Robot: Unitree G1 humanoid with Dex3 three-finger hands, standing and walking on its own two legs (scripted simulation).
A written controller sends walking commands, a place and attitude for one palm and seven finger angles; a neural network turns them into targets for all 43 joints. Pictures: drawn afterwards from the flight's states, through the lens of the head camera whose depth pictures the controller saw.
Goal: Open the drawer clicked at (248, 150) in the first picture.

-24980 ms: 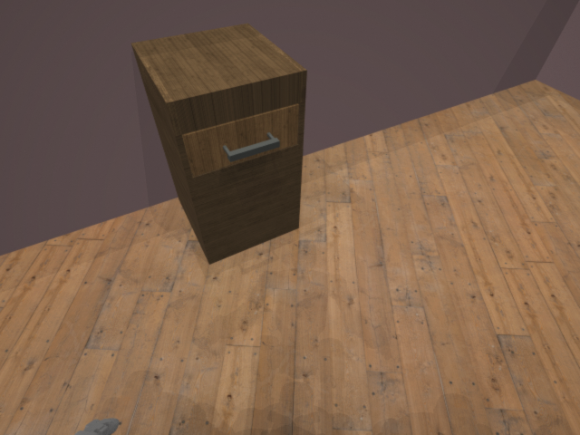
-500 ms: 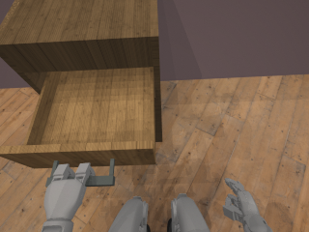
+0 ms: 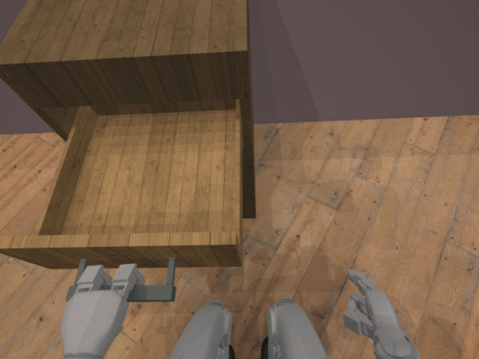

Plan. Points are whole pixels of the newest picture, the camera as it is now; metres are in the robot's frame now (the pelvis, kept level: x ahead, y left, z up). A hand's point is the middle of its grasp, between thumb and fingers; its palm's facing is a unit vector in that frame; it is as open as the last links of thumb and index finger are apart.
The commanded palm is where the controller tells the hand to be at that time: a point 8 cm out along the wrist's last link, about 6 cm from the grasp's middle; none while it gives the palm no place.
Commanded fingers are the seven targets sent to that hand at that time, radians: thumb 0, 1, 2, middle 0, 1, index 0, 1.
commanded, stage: pull the drawer open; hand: left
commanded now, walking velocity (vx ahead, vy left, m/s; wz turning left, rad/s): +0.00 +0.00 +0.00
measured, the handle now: (124, 279) +0.25 +0.22 -0.05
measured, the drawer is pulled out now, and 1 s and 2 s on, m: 0.28 0.30 0.30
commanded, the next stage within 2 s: open the thumb to release the handle in 0.54 s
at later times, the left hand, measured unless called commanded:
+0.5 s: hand (112, 331) +0.17 +0.22 -0.06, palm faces -0.19 -0.10 -0.98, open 6.1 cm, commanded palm +0.12 +0.23 -0.02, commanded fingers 0.00 0.90 0.90 -0.40 -1.35 -0.40 -1.35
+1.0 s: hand (104, 330) +0.17 +0.24 -0.06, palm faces -0.13 -0.08 -0.99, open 9.2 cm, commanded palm +0.15 +0.24 -0.02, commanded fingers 0.00 -0.43 0.33 -0.31 -1.21 -0.31 -1.21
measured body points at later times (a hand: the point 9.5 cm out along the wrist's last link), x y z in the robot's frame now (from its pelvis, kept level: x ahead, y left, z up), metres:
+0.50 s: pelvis +0.00 +0.00 -0.01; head +0.12 -0.04 +0.43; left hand +0.17 +0.23 -0.01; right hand +0.22 -0.21 -0.14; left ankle +0.01 +0.11 -0.58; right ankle +0.04 -0.05 -0.58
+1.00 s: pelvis -0.02 +0.00 -0.01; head +0.11 -0.04 +0.42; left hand +0.17 +0.24 -0.01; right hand +0.20 -0.22 -0.14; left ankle +0.01 +0.11 -0.58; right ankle +0.04 -0.05 -0.58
